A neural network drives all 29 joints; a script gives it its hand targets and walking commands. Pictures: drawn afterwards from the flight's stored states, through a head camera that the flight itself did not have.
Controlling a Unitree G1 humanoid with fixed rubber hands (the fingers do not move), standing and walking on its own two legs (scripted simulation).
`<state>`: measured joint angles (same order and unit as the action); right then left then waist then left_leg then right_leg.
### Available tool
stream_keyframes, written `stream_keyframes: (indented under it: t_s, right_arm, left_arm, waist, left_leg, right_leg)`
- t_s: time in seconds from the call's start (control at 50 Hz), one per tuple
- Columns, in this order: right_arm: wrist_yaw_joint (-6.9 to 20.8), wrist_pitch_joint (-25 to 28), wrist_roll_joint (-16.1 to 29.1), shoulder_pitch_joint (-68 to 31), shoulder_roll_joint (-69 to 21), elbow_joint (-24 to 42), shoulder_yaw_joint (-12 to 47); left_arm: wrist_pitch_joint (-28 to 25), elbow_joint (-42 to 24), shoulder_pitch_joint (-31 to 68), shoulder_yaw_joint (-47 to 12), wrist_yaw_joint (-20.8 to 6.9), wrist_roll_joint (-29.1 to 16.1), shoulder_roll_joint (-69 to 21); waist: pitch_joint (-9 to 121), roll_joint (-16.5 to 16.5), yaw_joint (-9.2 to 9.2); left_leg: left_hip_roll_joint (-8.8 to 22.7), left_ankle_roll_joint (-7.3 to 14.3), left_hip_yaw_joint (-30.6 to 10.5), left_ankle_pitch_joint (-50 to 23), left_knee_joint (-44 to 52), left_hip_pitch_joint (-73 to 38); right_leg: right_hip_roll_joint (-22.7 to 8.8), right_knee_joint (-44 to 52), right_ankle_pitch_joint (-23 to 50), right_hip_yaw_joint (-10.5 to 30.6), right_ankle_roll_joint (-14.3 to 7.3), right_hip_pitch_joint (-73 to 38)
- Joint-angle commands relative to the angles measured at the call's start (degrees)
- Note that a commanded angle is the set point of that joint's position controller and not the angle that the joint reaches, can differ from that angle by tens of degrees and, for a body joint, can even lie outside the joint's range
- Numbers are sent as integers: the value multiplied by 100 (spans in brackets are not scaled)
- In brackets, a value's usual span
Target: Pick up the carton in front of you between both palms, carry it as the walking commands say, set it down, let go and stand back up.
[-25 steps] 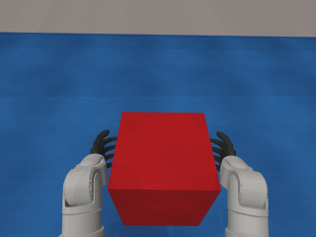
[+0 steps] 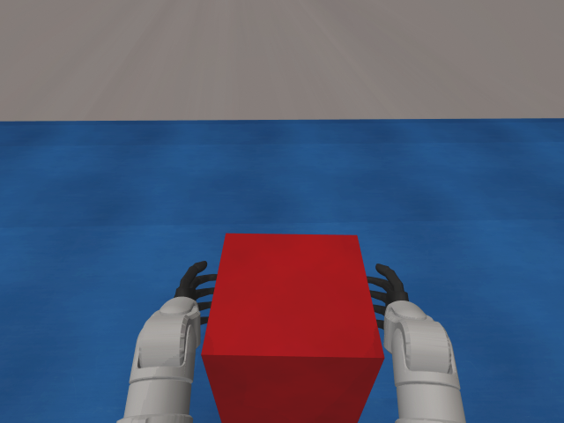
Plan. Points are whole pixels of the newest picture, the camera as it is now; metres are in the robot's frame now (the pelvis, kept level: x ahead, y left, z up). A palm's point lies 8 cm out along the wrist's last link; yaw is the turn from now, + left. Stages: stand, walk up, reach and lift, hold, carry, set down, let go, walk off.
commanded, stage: carry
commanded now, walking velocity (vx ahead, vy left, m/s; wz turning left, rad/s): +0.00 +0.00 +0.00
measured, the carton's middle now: (289, 333) +0.28 +0.00 -0.02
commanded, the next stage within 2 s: hold in 1.04 s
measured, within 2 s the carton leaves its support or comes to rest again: neither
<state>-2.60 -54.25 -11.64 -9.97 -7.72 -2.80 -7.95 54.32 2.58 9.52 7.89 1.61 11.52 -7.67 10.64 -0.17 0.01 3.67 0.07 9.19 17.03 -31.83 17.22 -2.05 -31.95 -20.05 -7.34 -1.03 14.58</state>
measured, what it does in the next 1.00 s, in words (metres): stands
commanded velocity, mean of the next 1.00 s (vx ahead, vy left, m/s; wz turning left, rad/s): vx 0.00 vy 0.00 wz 0.00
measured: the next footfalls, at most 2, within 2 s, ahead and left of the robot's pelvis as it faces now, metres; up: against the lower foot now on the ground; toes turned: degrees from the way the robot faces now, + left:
none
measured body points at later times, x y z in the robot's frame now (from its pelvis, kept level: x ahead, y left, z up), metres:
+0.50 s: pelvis -0.03 +0.00 +0.00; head -0.06 -0.01 +0.45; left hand +0.28 +0.15 +0.04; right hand +0.28 -0.16 +0.04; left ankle -0.01 +0.11 -0.73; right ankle -0.04 -0.10 -0.73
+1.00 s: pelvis -0.04 -0.01 +0.00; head -0.07 -0.01 +0.45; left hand +0.26 +0.14 +0.04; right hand +0.26 -0.16 +0.04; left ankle -0.01 +0.11 -0.73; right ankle -0.04 -0.10 -0.73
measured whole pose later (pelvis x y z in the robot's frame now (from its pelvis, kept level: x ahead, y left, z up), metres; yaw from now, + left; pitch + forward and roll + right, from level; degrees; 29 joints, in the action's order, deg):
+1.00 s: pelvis -0.04 -0.01 +0.00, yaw +0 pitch +2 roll +0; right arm -1.0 -41.9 -14.9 -14.2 -8.5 -12.8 -11.5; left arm 42.1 12.4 13.7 11.5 0.2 14.6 -8.4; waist 7.5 -0.1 0.1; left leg 4.2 0.1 9.0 12.0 -29.2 18.8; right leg -1.3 -30.1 -15.6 -7.7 -2.2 16.5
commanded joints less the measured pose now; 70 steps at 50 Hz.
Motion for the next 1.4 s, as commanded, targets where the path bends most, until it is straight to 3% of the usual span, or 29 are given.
stream_keyframes:
  t_s: [0.0,0.14,0.24,0.38,1.02,1.04,1.1,1.14,1.2,1.26,1.38]
  right_arm:
    - [1326,568,1525,-2741,-4963,99,3191]
    - [1400,1448,912,-3157,-4950,-1002,2371]
    - [1478,1849,776,-3440,-5230,-1404,2237]
    - [1444,1574,1032,-3142,-5318,-936,2662]
    - [1413,1422,1097,-3068,-5185,-705,2735]
    - [1476,1394,1109,-2688,-5430,-710,2641]
    - [1442,1483,920,-2764,-5301,-627,2500]
    - [1411,1494,843,-2646,-5206,-739,2400]
    - [1469,1492,948,-2996,-5316,-725,2527]
    - [1574,1479,1006,-3225,-5353,-812,2555]
    - [1669,1479,933,-3388,-5384,-1096,2355]
  left_arm:
    - [-612,-145,2815,-3139,-1265,-1473,-4825]
    - [-1485,923,3187,-2291,-1320,-849,-4846]
    - [-1872,1300,3478,-2160,-1381,-728,-5132]
    - [-1596,857,3204,-2631,-1363,-1021,-5234]
    - [-1445,636,3131,-2694,-1332,-1075,-5121]
    - [-1372,482,2731,-2692,-1400,-1144,-5287]
    - [-1424,332,3010,-2722,-1465,-1044,-5219]
    - [-1443,315,3050,-2693,-1487,-1049,-5119]
    - [-1483,571,3059,-2590,-1475,-986,-5161]
    - [-1490,755,3059,-2424,-1454,-873,-5209]
    - [-1471,1001,3269,-2280,-1507,-806,-5316]
  waist:
    - [1105,69,12]
    - [931,39,18]
    - [964,30,22]
    - [1057,29,24]
    - [919,23,9]
    - [119,365,-36]
    - [539,106,67]
    - [333,98,96]
    - [149,132,-9]
    - [-24,103,-144]
    - [-219,40,-94]
  left_leg:
    - [584,54,-564,-2012,228,-666]
    - [584,52,-634,-1474,444,-582]
    - [581,44,-652,-1356,509,-630]
    - [594,36,-643,-1387,498,-666]
    - [598,41,-645,-1044,620,-521]
    - [-886,153,-1226,-1794,718,-1548]
    - [-850,135,-1391,-2097,881,-1451]
    - [-873,87,-1389,-1755,993,-1089]
    - [-868,175,-1367,-1136,1078,-1260]
    - [-823,204,-1374,-966,1109,-1336]
    - [-750,188,-1374,-714,1158,-1574]
  right_leg:
    - [-741,349,2750,594,-42,-296]
    - [-706,568,1986,639,-90,-169]
    - [-703,650,1773,654,-98,-175]
    - [-701,639,1801,642,-103,-218]
    - [-681,769,1380,688,-144,0]
    - [446,1097,2455,1360,-124,-605]
    - [437,1015,2875,1429,-60,-1436]
    - [439,1114,2552,1403,-78,-1852]
    - [433,1210,1820,1367,-9,-1531]
    - [445,1241,1455,1366,-1,-1339]
    - [480,1297,959,1317,-64,-985]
